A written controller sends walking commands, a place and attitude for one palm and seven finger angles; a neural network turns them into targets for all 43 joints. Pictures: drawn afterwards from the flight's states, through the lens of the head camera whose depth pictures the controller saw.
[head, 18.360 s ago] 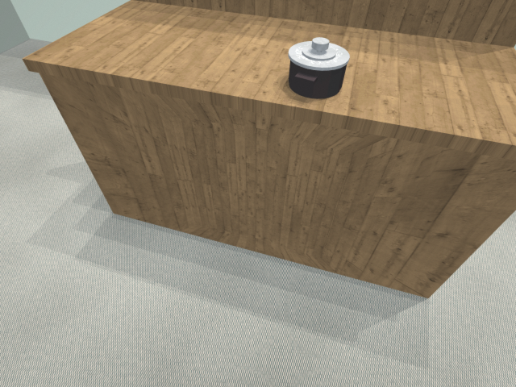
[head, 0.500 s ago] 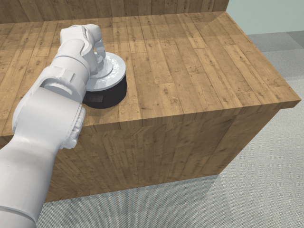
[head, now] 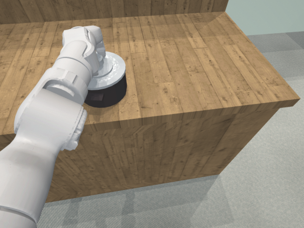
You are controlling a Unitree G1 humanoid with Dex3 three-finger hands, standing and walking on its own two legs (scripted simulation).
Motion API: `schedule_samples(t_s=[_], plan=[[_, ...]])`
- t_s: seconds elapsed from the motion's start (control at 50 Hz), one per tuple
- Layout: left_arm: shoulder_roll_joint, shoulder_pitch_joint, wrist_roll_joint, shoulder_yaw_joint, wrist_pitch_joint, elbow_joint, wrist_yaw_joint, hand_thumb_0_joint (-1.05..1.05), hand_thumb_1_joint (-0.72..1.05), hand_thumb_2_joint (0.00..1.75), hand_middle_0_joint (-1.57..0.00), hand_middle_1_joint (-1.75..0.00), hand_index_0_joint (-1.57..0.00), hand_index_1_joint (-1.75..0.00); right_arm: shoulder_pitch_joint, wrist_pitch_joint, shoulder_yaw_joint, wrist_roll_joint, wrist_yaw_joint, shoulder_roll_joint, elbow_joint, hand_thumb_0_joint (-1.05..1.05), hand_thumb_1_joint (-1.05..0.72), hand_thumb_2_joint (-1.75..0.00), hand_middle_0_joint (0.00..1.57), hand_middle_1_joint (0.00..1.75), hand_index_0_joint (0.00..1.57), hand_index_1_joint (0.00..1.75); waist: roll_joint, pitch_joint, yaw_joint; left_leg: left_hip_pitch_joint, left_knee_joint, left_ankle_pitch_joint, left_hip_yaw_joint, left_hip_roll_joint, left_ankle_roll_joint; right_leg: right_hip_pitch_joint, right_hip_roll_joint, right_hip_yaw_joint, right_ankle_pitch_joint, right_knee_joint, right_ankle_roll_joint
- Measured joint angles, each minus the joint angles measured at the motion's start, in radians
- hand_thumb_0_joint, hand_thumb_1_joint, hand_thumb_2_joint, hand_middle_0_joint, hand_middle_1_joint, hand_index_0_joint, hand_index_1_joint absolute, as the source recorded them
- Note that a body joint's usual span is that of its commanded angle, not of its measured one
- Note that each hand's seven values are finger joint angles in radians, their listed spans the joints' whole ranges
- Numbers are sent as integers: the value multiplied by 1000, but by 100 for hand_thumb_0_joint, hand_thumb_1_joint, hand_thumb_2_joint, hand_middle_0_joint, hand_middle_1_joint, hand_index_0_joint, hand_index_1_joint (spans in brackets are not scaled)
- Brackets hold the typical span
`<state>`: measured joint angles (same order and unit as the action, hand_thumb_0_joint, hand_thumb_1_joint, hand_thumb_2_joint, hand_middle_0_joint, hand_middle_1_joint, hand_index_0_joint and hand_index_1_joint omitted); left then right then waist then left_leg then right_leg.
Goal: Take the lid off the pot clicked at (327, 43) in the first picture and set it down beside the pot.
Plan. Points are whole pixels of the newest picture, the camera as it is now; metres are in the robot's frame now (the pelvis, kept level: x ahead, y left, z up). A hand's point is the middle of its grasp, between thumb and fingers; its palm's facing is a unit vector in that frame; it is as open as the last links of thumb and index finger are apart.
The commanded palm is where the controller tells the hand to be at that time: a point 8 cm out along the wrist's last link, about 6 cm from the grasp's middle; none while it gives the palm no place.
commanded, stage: close the fingers and squeeze the knob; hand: left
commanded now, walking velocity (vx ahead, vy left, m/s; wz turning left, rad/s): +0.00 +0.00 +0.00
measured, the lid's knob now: (95, 60) +0.54 +0.10 +0.15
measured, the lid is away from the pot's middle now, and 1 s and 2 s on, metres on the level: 0.00 0.00 0.00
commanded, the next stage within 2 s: lift the lid straight up in 1.50 s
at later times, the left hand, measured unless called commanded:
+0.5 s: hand (90, 59) +0.51 +0.11 +0.17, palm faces -0.40 -0.10 -0.91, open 9.6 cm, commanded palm +0.52 +0.10 +0.21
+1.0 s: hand (90, 61) +0.51 +0.11 +0.17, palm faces -0.39 -0.09 -0.92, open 7.9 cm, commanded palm +0.51 +0.10 +0.21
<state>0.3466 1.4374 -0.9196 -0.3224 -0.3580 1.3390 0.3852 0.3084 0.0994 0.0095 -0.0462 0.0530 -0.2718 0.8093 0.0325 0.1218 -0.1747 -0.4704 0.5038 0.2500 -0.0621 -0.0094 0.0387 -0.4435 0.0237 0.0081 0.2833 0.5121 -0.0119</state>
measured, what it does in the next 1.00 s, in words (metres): stands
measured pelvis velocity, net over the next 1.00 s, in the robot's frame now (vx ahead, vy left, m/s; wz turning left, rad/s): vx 0.01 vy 0.00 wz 0.00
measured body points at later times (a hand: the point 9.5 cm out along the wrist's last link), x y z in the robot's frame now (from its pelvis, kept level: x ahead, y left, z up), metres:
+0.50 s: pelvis +0.01 +0.00 +0.00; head +0.06 -0.01 +0.45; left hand +0.53 +0.11 +0.22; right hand +0.00 -0.28 -0.14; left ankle -0.01 +0.10 -0.73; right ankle -0.03 -0.13 -0.73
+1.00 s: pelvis +0.01 +0.00 +0.00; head +0.05 -0.01 +0.45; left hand +0.52 +0.11 +0.22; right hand +0.04 -0.27 -0.14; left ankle -0.01 +0.10 -0.73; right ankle -0.03 -0.13 -0.73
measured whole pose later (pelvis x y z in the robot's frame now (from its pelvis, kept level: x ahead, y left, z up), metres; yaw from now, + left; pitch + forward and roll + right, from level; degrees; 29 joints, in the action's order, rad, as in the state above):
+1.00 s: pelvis +0.01 +0.00 +0.00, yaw +0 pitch +12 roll +0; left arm 0.34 1.40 -0.91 -0.32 -0.35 1.28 0.39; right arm 0.26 0.11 0.01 -0.05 0.05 -0.27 0.79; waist 0.04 0.11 -0.15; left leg -0.44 0.49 0.25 -0.06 -0.01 0.04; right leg -0.42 0.02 0.01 0.29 0.50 -0.01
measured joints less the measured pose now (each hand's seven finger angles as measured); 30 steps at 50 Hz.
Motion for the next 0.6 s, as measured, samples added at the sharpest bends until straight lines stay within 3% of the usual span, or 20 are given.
schedule_samples(t_s=[0.08, 0.28, 0.4, 0.6], plan=[[0, -2, -4, 0, 2, -3, -2, 0, -19, 118, -71, -30, -69, -31, 1, -3, 0, 1, 0, 0, 2, 0, -90, -89, 20, 30, 20, 30, 2, -5, 1, 2, 1, 0, 1, 0, 0, 2, 0, 1, 0, 1, 1], [9, 15, 2, 9, 4, 22, -7, 0, -6, 99, -53, -72, -50, -72, -8, -9, 6, -3, 4, -2, 4, 0, -90, -89, 20, 30, 20, 30, -1, -15, -6, -1, 0, -1, 2, 1, -1, -1, -1, 2, 0, 2, 2], [17, 15, -9, 13, 9, 12, -2, 0, -1, 95, -51, -87, -48, -89, 0, -13, -1, 2, 4, -7, 4, 0, -90, -89, 20, 30, 20, 30, 2, -8, -6, -13, 1, 2, 0, 1, -2, -14, -2, -1, 2, 2, 2], [11, -15, 0, 6, 10, -20, 18, 0, 3, 91, -51, -98, -51, -99, 9, -5, -8, 4, -4, -3, 2, 1, -90, -89, 20, 30, 20, 30, 2, 7, 4, 2, 1, 14, 0, 2, -2, 3, -3, -1, 12, -2, 1]])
